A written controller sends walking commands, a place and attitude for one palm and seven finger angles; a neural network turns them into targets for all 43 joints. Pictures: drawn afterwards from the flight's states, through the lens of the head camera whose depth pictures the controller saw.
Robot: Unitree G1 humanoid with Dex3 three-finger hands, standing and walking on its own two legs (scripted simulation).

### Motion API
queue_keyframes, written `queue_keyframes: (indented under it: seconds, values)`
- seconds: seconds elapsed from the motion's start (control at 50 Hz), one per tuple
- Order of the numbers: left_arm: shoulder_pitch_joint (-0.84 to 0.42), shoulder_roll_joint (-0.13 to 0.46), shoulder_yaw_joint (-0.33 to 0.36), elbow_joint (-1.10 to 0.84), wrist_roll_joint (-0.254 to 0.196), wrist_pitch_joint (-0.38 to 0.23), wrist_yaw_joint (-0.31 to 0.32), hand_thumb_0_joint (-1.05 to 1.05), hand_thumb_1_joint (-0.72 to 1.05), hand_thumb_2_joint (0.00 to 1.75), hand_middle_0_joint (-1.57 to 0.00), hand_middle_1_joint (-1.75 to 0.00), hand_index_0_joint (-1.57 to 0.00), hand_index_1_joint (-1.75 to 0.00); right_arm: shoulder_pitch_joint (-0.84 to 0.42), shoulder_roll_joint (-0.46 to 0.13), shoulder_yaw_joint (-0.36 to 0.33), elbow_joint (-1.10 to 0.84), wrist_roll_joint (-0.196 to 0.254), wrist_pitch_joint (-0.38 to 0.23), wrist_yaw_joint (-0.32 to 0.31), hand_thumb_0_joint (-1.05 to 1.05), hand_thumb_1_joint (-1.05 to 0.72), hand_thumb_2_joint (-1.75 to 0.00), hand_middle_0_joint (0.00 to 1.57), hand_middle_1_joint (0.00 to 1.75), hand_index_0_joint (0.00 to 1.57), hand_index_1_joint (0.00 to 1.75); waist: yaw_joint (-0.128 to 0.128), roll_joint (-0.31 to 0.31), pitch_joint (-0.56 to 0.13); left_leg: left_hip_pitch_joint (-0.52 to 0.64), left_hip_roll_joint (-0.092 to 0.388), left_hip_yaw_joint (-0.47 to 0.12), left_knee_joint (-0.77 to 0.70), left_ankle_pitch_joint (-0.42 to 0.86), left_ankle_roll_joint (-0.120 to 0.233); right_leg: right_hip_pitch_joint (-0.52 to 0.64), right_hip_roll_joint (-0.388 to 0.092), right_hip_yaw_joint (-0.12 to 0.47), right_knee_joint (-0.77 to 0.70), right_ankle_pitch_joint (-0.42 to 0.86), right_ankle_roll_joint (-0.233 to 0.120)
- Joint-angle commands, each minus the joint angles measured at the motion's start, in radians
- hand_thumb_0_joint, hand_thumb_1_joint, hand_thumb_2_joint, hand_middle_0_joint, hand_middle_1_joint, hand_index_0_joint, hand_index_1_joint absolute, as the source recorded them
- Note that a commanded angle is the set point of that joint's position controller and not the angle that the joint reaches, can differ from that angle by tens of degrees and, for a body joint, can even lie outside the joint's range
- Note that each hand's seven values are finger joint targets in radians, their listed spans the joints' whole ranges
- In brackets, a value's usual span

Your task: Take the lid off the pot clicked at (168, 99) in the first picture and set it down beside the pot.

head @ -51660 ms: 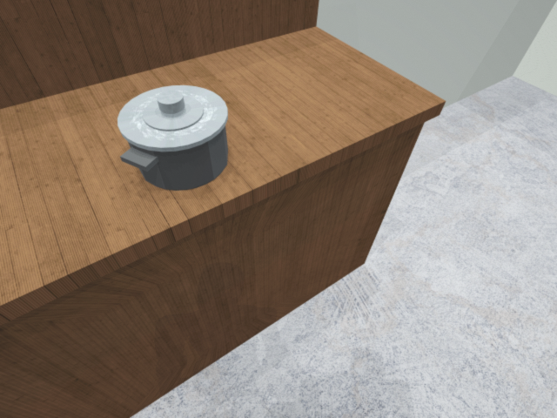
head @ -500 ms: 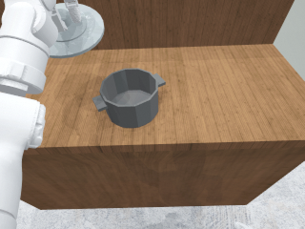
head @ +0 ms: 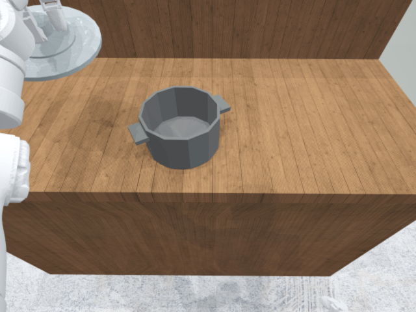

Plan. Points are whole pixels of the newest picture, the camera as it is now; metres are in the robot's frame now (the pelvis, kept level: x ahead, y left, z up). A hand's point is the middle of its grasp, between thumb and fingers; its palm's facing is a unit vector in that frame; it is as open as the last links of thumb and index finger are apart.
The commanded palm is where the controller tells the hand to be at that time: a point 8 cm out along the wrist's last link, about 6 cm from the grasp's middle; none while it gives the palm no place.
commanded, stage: move the lid sideways beside the pot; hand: left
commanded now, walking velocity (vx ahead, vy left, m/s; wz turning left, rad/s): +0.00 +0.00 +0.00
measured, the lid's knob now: (36, 25) +0.50 +0.27 +0.29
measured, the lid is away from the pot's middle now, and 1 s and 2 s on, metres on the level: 0.22 0.25 0.24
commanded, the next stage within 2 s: lower the lid onto the table in 0.54 s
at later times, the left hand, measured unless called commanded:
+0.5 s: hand (3, 17) +0.48 +0.30 +0.31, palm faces -0.11 -0.08 -0.99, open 6.3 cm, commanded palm +0.47 +0.29 +0.38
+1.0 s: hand (24, 32) +0.49 +0.29 +0.28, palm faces -0.18 -0.10 -0.98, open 6.3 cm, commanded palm +0.48 +0.28 +0.35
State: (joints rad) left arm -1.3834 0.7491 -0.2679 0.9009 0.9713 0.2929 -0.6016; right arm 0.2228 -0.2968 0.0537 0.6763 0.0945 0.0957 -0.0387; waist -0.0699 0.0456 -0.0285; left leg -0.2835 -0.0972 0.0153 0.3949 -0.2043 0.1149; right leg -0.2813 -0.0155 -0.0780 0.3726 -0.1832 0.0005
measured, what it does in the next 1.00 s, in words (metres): stands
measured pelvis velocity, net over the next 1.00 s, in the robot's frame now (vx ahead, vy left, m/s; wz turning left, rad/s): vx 0.01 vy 0.02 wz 0.00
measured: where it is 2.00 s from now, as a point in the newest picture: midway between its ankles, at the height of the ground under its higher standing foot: outside the picture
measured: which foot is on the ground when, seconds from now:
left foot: down 0.00-1.00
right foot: down 0.00-1.00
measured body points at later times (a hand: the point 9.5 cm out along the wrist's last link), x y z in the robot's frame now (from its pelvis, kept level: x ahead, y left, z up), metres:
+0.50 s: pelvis +0.01 +0.01 +0.00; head +0.06 +0.00 +0.45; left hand +0.48 +0.30 +0.36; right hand +0.07 -0.27 -0.12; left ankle -0.01 +0.04 -0.74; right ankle +0.00 -0.13 -0.74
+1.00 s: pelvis +0.01 +0.02 +0.00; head +0.06 +0.01 +0.45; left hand +0.49 +0.29 +0.34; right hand +0.10 -0.25 -0.12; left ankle -0.01 +0.04 -0.74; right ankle +0.00 -0.13 -0.74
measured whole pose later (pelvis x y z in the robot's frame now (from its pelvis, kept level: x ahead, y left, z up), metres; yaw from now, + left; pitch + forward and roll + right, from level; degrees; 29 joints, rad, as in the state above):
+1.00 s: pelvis +0.01 +0.02 +0.00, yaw +0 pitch +7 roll -2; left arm -1.40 0.77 -0.22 0.99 0.99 0.26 -0.59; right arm 0.25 -0.29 0.06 0.69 0.09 0.08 -0.03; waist -0.09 0.06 -0.03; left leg -0.31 -0.11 0.01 0.41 -0.22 0.14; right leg -0.29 -0.02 -0.08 0.36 -0.19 0.01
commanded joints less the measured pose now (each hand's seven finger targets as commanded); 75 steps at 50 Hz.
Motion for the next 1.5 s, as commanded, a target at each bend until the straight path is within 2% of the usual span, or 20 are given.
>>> queue_keyframes:
  seconds: [0.0, 0.1, 0.26, 0.4, 0.44, 0.5, 0.52, 0.54, 0.56, 0.64, 0.74, 0.82, 0.96, 1.08, 1.14, 1.18, 1.22, 1.34, 1.42, 1.48]
  values:
    - [-0.682, 0.23, 0.092, -0.288, 0.035, -0.037, 0.066, 0.0, 0.66, 1.02, -0.87, -1.01, -0.97, -1.04, -0.005, -0.137, -0.054, -0.101, -0.008, -0.046, -0.013, 0.0, -0.9, -0.9, 0.2, 0.3, 0.2, 0.3, -0.022, 0.107, -0.461, 0.339, 0.077, -0.12, 0.005, 0.433, -0.071, 0.034, 0.034, 0.029, -0.018, 0.162, -0.065]
    - [-0.579, 0.289, 0.132, -0.132, 0.043, -0.053, 0.06, 0.0, 0.66, 1.02, -0.87, -1.01, -0.97, -1.04, 0.022, -0.146, -0.048, -0.081, -0.002, -0.033, -0.017, 0.0, -0.9, -0.9, 0.2, 0.3, 0.2, 0.3, -0.021, 0.014, -0.383, 0.246, 0.078, -0.102, -0.007, 0.396, -0.063, 0.067, 0.032, 0.024, -0.02, 0.187, -0.061]
    - [-0.544, 0.342, 0.155, -0.09, 0.062, -0.082, 0.057, 0.0, 0.66, 1.02, -0.87, -1.01, -0.97, -1.04, 0.037, -0.154, -0.055, -0.096, -0.007, -0.011, -0.009, 0.0, -0.9, -0.9, 0.2, 0.3, 0.2, 0.3, -0.017, 0.006, -0.383, 0.219, 0.084, -0.088, 0.008, 0.448, -0.05, 0.091, 0.033, 0.032, -0.015, 0.229, -0.057]
    - [-0.606, 0.425, 0.207, -0.235, 0.069, -0.098, 0.063, 0.0, 0.66, 1.02, -0.87, -1.01, -0.97, -1.04, 0.054, -0.154, -0.065, -0.112, -0.01, -0.013, -0.012, 0.0, -0.9, -0.9, 0.2, 0.3, 0.2, 0.3, -0.012, 0.139, -0.494, 0.351, 0.091, -0.115, 0.036, 0.633, -0.068, 0.068, 0.042, 0.038, -0.015, 0.243, -0.063]
    - [-0.559, 0.464, 0.245, -0.245, 0.07, -0.102, 0.064, 0.0, 0.66, 1.02, -0.87, -1.01, -0.97, -1.04, 0.063, -0.155, -0.066, -0.113, -0.012, -0.014, -0.008, 0.0, -0.9, -0.9, 0.2, 0.3, 0.2, 0.3, -0.004, 0.112, -0.496, 0.342, 0.095, -0.118, 0.045, 0.66, -0.072, 0.08, 0.043, 0.04, -0.013, 0.26, -0.062]
    - [-0.478, 0.33, 0.14, -0.132, 0.047, -0.085, 0.043, 0.0, 0.66, 1.02, -0.87, -1.01, -0.97, -1.04, 0.062, -0.155, -0.064, -0.102, 0.004, -0.002, -0.003, 0.0, -0.9, -0.9, 0.2, 0.3, 0.2, 0.3, -0.023, 0.062, -0.373, 0.286, 0.099, -0.107, 0.032, 0.574, -0.063, 0.019, 0.044, 0.023, -0.02, 0.224, -0.056]
    - [-0.456, 0.288, 0.11, -0.163, 0.025, -0.083, 0.041, 0.0, 0.66, 1.02, -0.87, -1.01, -0.97, -1.04, 0.066, -0.166, -0.071, -0.104, 0.007, 0.001, 0.002, 0.0, -0.9, -0.9, 0.2, 0.3, 0.2, 0.3, -0.028, 0.097, -0.375, 0.305, 0.099, -0.111, 0.037, 0.619, -0.074, 0.007, 0.039, 0.019, -0.027, 0.23, -0.06]
    - [-0.509, 0.342, 0.149, -0.237, 0.04, -0.079, 0.044, 0.0, 0.66, 1.02, -0.87, -1.01, -0.97, -1.04, 0.059, -0.158, -0.07, -0.107, 0.002, 0.004, 0.005, 0.0, -0.9, -0.9, 0.2, 0.3, 0.2, 0.3, -0.02, 0.094, -0.41, 0.322, 0.104, -0.121, 0.036, 0.631, -0.075, 0.013, 0.047, 0.021, -0.019, 0.23, -0.057]
    - [-0.526, 0.251, 0.075, -0.211, 0.04, -0.07, 0.036, 0.0, 0.66, 1.02, -0.87, -1.01, -0.97, -1.04, 0.048, -0.152, -0.069, -0.104, 0.002, 0.001, 0.003, 0.0, -0.9, -0.9, 0.2, 0.3, 0.2, 0.3, -0.036, 0.119, -0.389, 0.336, 0.099, -0.123, 0.045, 0.629, -0.071, -0.029, 0.05, 0.016, -0.02, 0.213, -0.058]
    - [-0.625, 0.348, 0.15, -0.278, 0.047, -0.043, 0.051, 0.0, 0.66, 1.02, -0.87, -1.01, -0.97, -1.04, 0.057, -0.155, -0.068, -0.091, -0.002, -0.014, -0.001, 0.0, -0.9, -0.9, 0.2, 0.3, 0.2, 0.3, -0.026, 0.15, -0.466, 0.369, 0.092, -0.135, 0.037, 0.602, -0.077, 0.017, 0.052, 0.025, -0.021, 0.21, -0.062]
    - [-0.597, 0.342, 0.147, -0.158, 0.053, -0.033, 0.054, 0.0, 0.66, 1.02, -0.87, -1.01, -0.97, -1.04, 0.074, -0.16, -0.058, -0.071, -0.002, -0.032, -0.008, 0.0, -0.9, -0.9, 0.2, 0.3, 0.2, 0.3, -0.027, 0.05, -0.43, 0.302, 0.09, -0.13, 0.018, 0.511, -0.079, 0.044, 0.049, 0.016, -0.02, 0.206, -0.055]
    - [-0.593, 0.25, 0.084, -0.171, 0.03, -0.031, 0.06, 0.0, 0.66, 1.02, -0.87, -1.01, -0.97, -1.04, 0.071, -0.166, -0.066, -0.076, -0.004, -0.041, -0.003, 0.0, -0.9, -0.9, 0.2, 0.3, 0.2, 0.3, -0.04, 0.111, -0.445, 0.36, 0.093, -0.146, 0.038, 0.627, -0.102, -0.003, 0.043, 0.013, -0.019, 0.223, -0.061]
    - [-0.553, 0.245, 0.1, -0.043, 0.055, -0.038, 0.068, 0.0, 0.66, 1.02, -0.87, -1.01, -0.97, -1.04, 0.067, -0.152, -0.058, -0.075, -0.008, -0.045, -0.004, 0.0, -0.9, -0.9, 0.2, 0.3, 0.2, 0.3, -0.037, 0.031, -0.38, 0.276, 0.089, -0.129, 0.025, 0.506, -0.083, 0.008, 0.046, 0.014, -0.007, 0.199, -0.056]
    - [-0.589, 0.36, 0.194, -0.182, 0.064, -0.057, 0.088, 0.0, 0.66, 1.02, -0.87, -1.01, -0.97, -1.04, 0.08, -0.153, -0.069, -0.097, -0.017, -0.053, -0.004, 0.0, -0.9, -0.9, 0.2, 0.3, 0.2, 0.3, -0.02, 0.087, -0.518, 0.358, 0.089, -0.143, 0.046, 0.644, -0.092, 0.058, 0.05, 0.032, 0.005, 0.254, -0.061]
    - [-0.53, 0.373, 0.213, -0.203, 0.053, -0.065, 0.087, 0.0, 0.66, 1.02, -0.87, -1.01, -0.97, -1.04, 0.085, -0.156, -0.072, -0.104, -0.018, -0.05, 0.005, 0.0, -0.9, -0.9, 0.2, 0.3, 0.2, 0.3, -0.012, 0.082, -0.501, 0.343, 0.092, -0.143, 0.046, 0.68, -0.098, 0.069, 0.05, 0.032, 0.004, 0.278, -0.06]
    - [-0.444, 0.265, 0.138, -0.088, 0.038, -0.056, 0.076, 0.0, 0.66, 1.02, -0.87, -1.01, -0.97, -1.04, 0.085, -0.152, -0.07, -0.098, -0.006, -0.044, 0.006, 0.0, -0.9, -0.9, 0.2, 0.3, 0.2, 0.3, -0.029, 0.046, -0.387, 0.304, 0.096, -0.142, 0.039, 0.622, -0.093, 0.003, 0.052, 0.018, 0.0, 0.232, -0.056]
    - [-0.377, 0.262, 0.136, -0.066, 0.017, -0.06, 0.073, 0.0, 0.66, 1.02, -0.87, -1.01, -0.97, -1.04, 0.093, -0.169, -0.076, -0.098, -0.004, -0.037, 0.014, 0.0, -0.9, -0.9, 0.2, 0.3, 0.2, 0.3, -0.028, 0.043, -0.351, 0.272, 0.095, -0.133, 0.037, 0.582, -0.092, 0.0, 0.046, 0.018, -0.012, 0.217, -0.057]
    - [-0.559, 0.332, 0.187, -0.363, 0.026, -0.068, 0.088, 0.0, 0.66, 1.02, -0.87, -1.01, -0.97, -1.04, 0.07, -0.153, -0.084, -0.119, -0.016, -0.043, 0.01, 0.0, -0.9, -0.9, 0.2, 0.3, 0.2, 0.3, -0.026, 0.162, -0.516, 0.415, 0.096, -0.172, 0.054, 0.661, -0.1, 0.01, 0.056, 0.034, -0.009, 0.217, -0.062]
    - [-0.369, 0.299, 0.169, -0.059, 0.006, -0.077, 0.082, 0.0, 0.66, 1.02, -0.87, -1.01, -0.97, -1.04, 0.102, -0.172, -0.074, -0.085, 0.0, -0.036, 0.001, 0.0, -0.9, -0.9, 0.2, 0.3, 0.2, 0.3, -0.035, 0.026, -0.338, 0.249, 0.085, -0.131, 0.028, 0.454, -0.08, 0.012, 0.05, 0.019, -0.02, 0.178, -0.058]
    - [-0.467, 0.259, 0.131, -0.107, 0.013, -0.085, 0.086, 0.0, 0.66, 1.02, -0.87, -1.01, -0.97, -1.04, 0.084, -0.162, -0.075, -0.085, -0.001, -0.037, 0.0, 0.0, -0.9, -0.9, 0.2, 0.3, 0.2, 0.3, -0.039, 0.039, -0.373, 0.274, 0.087, -0.143, 0.017, 0.437, -0.078, 0.003, 0.052, 0.017, -0.005, 0.176, -0.057]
